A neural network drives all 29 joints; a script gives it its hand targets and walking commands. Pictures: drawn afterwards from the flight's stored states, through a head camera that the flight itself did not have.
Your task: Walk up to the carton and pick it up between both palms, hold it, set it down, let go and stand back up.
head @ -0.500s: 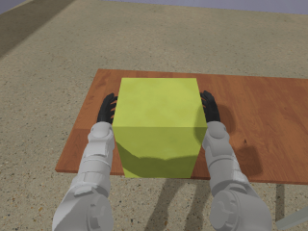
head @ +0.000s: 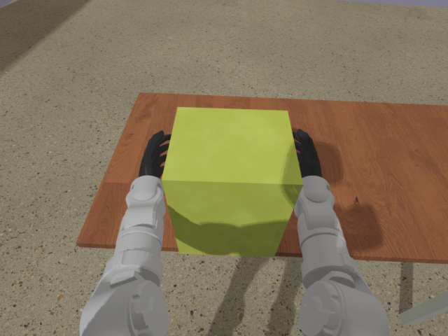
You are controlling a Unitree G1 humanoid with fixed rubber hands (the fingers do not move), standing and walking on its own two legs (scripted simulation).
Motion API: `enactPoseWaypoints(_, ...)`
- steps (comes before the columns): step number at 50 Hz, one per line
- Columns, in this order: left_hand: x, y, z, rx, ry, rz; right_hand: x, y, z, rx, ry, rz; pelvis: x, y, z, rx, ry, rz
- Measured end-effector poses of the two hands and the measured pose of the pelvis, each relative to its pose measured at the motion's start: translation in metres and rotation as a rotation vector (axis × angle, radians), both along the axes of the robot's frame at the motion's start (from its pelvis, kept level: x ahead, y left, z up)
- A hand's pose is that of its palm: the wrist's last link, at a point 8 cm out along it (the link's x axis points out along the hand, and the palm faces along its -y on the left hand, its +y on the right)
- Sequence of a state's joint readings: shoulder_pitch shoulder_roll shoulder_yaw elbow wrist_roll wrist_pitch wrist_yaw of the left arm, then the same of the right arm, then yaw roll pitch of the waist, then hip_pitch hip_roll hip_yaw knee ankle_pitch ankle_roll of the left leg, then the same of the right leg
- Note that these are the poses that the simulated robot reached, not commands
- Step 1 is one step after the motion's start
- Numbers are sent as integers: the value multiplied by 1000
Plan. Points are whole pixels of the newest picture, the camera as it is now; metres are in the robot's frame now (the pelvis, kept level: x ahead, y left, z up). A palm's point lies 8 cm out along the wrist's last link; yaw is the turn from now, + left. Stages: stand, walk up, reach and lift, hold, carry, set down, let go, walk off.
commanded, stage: set down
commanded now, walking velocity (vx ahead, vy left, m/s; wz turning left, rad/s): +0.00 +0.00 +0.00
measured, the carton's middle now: (229, 187) +0.39 -0.02 +0.05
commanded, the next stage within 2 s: none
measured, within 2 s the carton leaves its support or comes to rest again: neither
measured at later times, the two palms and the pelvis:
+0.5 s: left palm (152, 175) +0.41 +0.13 +0.08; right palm (308, 173) +0.40 -0.16 +0.09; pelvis +0.00 +0.00 +0.00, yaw +0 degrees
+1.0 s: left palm (146, 176) +0.43 +0.15 +0.05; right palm (300, 172) +0.42 -0.16 +0.06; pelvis +0.00 +0.01 -0.01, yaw -6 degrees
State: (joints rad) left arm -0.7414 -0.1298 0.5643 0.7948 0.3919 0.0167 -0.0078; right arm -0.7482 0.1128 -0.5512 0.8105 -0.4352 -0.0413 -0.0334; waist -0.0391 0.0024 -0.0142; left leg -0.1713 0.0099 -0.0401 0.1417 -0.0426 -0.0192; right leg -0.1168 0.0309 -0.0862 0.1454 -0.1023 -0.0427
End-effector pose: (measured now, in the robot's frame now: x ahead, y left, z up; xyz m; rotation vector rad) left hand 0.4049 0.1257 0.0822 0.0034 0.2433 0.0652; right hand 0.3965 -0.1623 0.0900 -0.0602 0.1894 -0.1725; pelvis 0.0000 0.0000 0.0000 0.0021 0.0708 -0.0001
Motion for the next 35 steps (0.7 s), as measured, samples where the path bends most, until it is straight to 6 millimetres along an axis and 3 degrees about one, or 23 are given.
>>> enactPoseWaypoints(35, 7, 1, -13, 10, -20, -12, 4, 0, -7, -16, -22, 4, 2, 1, 0, 2, 30, -26)
